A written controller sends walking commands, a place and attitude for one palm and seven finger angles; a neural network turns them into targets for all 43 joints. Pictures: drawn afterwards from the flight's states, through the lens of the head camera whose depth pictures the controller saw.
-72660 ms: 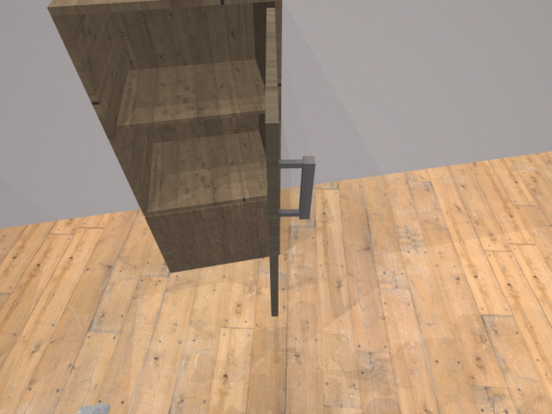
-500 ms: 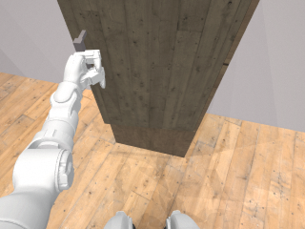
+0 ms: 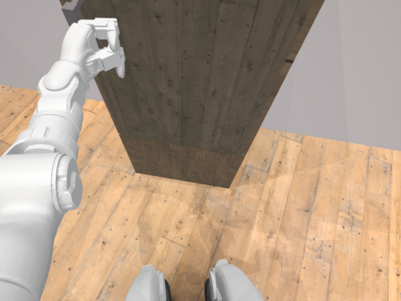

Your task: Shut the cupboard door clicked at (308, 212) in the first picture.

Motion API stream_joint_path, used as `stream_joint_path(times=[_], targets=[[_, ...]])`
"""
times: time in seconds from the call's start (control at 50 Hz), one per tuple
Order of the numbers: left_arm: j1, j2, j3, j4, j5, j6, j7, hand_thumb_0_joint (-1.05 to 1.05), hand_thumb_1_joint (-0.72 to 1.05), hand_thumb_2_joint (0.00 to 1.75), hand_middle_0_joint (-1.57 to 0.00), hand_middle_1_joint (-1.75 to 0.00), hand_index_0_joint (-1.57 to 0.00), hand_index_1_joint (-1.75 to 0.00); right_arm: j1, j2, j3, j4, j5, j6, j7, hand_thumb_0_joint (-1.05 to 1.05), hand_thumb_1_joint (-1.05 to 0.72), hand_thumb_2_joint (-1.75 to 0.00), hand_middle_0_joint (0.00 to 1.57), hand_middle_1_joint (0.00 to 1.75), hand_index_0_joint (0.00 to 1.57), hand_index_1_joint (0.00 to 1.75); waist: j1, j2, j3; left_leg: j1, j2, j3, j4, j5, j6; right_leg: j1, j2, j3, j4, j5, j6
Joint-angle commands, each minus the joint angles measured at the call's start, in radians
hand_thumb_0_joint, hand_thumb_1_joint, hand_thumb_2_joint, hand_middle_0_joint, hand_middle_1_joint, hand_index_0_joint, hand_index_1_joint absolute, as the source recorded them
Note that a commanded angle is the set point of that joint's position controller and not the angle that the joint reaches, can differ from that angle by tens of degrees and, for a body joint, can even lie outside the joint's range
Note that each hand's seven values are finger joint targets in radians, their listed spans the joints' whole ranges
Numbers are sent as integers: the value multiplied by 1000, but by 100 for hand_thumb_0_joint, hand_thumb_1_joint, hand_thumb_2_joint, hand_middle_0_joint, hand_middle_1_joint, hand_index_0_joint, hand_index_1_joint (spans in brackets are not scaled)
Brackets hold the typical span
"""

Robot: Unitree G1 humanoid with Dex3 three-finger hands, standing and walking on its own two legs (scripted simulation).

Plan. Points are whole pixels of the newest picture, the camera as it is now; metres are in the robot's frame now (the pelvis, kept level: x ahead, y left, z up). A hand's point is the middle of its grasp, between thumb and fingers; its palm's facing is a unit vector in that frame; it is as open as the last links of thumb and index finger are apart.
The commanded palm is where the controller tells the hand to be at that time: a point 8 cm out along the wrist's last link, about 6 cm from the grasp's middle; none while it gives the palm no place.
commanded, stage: push the door shut along its arc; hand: left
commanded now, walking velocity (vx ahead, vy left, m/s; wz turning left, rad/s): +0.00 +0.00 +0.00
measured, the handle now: (88, 35) +0.61 +0.14 +0.13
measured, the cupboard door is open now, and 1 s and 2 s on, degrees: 0 0 0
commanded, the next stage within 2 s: pull the fist back off the door in 0.72 s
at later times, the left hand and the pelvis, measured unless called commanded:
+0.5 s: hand (150, 45) +0.56 +0.03 +0.14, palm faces -0.43 -0.90 -0.01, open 2.9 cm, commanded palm +0.61 +0.07 +0.13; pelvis -0.01 +0.00 -0.02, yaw -2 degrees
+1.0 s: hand (152, 43) +0.57 +0.02 +0.14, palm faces -0.07 -1.00 +0.05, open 2.9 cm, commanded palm +0.60 +0.05 +0.13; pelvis -0.02 +0.01 -0.02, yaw +0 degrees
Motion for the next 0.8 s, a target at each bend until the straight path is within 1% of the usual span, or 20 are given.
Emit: stream_joint_path(times=[0.0, 0.08, 0.14, 0.16, 0.18, 0.2, 0.22, 0.26, 0.28, 0.34, 0.4, 0.42, 0.5, 0.54, 0.6, 0.64, 0.68, 0.7, 0.74, 0.78], targets=[[-614, 138, 3, -219, -11, -37, -18, 0, 90, 90, -130, -150, -130, -150, 185, -180, -69, -32, -5, -20, -8, 0, -90, -90, 20, 30, 20, 30, -76, 64, -502, 459, -7, -104, -67, 220, 20, 21, 18, 57, -142, 204, 10], [-681, 83, -40, -206, -10, -14, -16, 0, 90, 90, -130, -150, -130, -150, 193, -181, -68, -8, -1, -28, -13, 0, -90, -90, 20, 30, 20, 30, -110, 65, -465, 454, 0, -111, -63, 169, 25, -42, 19, 52, -148, 154, 15], [-723, 23, -83, -223, -8, -15, -11, 0, 90, 90, -130, -150, -130, -150, 193, -180, -69, 9, -7, -42, -14, 0, -90, -90, 20, 30, 20, 30, -117, 109, -472, 514, 5, -132, -64, 173, 20, -105, 19, 36, -138, 133, 9], [-731, 1, -103, -219, -6, -11, -6, 0, 90, 90, -130, -150, -130, -150, 189, -181, -68, 18, -10, -44, -14, 0, -90, -90, 20, 30, 20, 30, -126, 128, -453, 519, 7, -137, -66, 153, 18, -135, 19, 30, -138, 114, 7], [-738, -21, -116, -221, -10, -9, -5, 0, 90, 90, -130, -150, -130, -150, 186, -181, -68, 20, -10, -51, -15, 0, -90, -90, 20, 30, 20, 30, -133, 114, -449, 515, 7, -137, -65, 126, 19, -145, 18, 31, -139, 99, 9], [-731, -14, -110, -211, -16, -2, -4, 0, 90, 90, -130, -150, -130, -150, 184, -182, -65, 22, -13, -55, -16, 0, -90, -90, 20, 30, 20, 30, -132, 118, -448, 504, 5, -135, -68, 114, 20, -136, 20, 28, -139, 91, 7], [-736, 5, -92, -209, -24, 1, -5, 0, 90, 90, -130, -150, -130, -150, 191, -186, -62, 22, -14, -60, -20, 0, -90, -90, 20, 30, 20, 30, -135, 113, -454, 505, 3, -137, -70, 129, 24, -130, 22, 23, -135, 96, 4], [-737, 86, -36, -182, -24, 11, -5, 0, 90, 90, -130, -150, -130, -150, 193, -187, -55, 17, -14, -65, -24, 0, -90, -90, 20, 30, 20, 30, -133, 78, -473, 449, 1, -120, -59, 119, 29, -88, 23, 34, -135, 95, 9], [-749, 145, -1, -173, -18, 11, -3, 0, 90, 90, -130, -150, -130, -150, 200, -188, -51, 11, -13, -69, -25, 0, -90, -90, 20, 30, 20, 30, -127, 91, -473, 413, 1, -111, -55, 116, 29, -67, 23, 41, -129, 97, 10], [-756, 252, 59, -148, 25, -8, 21, 0, 90, 90, -130, -150, -130, -150, 212, -183, -38, -9, -16, -71, -21, 0, -90, -90, 20, 30, 20, 30, -119, 92, -484, 336, 2, -100, -32, 121, 32, -36, 24, 53, -107, 105, 15], [-759, 314, 79, -105, 76, -11, 33, 0, 90, 90, -130, -150, -130, -150, 233, -180, -36, -27, -21, -61, -14, 0, -90, -90, 20, 30, 20, 30, -126, 71, -494, 259, 1, -86, -7, 121, 36, 2, 26, 62, -93, 121, 21], [-782, 322, 90, -122, 77, -22, 26, 0, 90, 90, -130, -150, -130, -150, 247, -178, -39, -31, -18, -60, -16, 0, -90, -90, 20, 30, 20, 30, -132, 59, -504, 262, 3, -85, -2, 132, 40, 1, 30, 61, -88, 134, 21], [-812, 241, 33, -103, 73, 11, 4, 0, 90, 90, -130, -150, -130, -150, 265, -181, -49, -16, -16, -52, -17, 0, -90, -90, 20, 30, 20, 30, -159, 69, -489, 277, 9, -85, -3, 93, 37, -42, 31, 60, -105, 101, 22], [-844, 216, 18, -117, 63, 17, -9, 0, 90, 90, -130, -150, -130, -150, 273, -184, -50, -7, -18, -56, -20, 0, -90, -90, 20, 30, 20, 30, -163, 96, -513, 328, 10, -96, -4, 108, 36, -80, 35, 49, -101, 99, 18], [-854, 158, -15, -111, 51, 33, -16, 0, 90, 90, -130, -150, -130, -150, 271, -184, -53, 14, -22, -62, -23, 0, -90, -90, 20, 30, 20, 30, -180, 110, -484, 357, 12, -103, -14, 75, 34, -134, 35, 37, -111, 66, 17], [-880, 143, -23, -140, 41, 25, -19, 0, 90, 90, -130, -150, -130, -150, 278, -187, -54, 24, -25, -72, -25, 0, -90, -90, 20, 30, 20, 30, -183, 128, -505, 410, 13, -112, -20, 96, 33, -160, 36, 26, -108, 71, 15], [-883, 91, -54, -137, 32, 31, -21, 0, 90, 90, -130, -150, -130, -150, 272, -186, -55, 36, -25, -81, -26, 0, -90, -90, 20, 30, 20, 30, -191, 142, -488, 425, 12, -115, -28, 65, 32, -189, 36, 21, -112, 49, 15], [-871, 108, -44, -130, 33, 31, -22, 0, 90, 90, -130, -150, -130, -150, 272, -189, -55, 42, -27, -83, -27, 0, -90, -90, 20, 30, 20, 30, -186, 130, -483, 426, 12, -118, -34, 57, 30, -183, 36, 17, -115, 44, 14], [-888, 80, -59, -150, 24, 24, -21, 0, 90, 90, -130, -150, -130, -150, 271, -189, -56, 45, -26, -93, -29, 0, -90, -90, 20, 30, 20, 30, -190, 147, -493, 463, 11, -120, -40, 71, 29, -203, 36, 13, -115, 50, 13], [-891, 96, -55, -158, 26, 20, -19, 0, 90, 90, -130, -150, -130, -150, 274, -192, -57, 50, -27, -97, -29, 0, -90, -90, 20, 30, 20, 30, -188, 164, -501, 468, 12, -122, -43, 71, 27, -202, 34, 13, -112, 50, 11]])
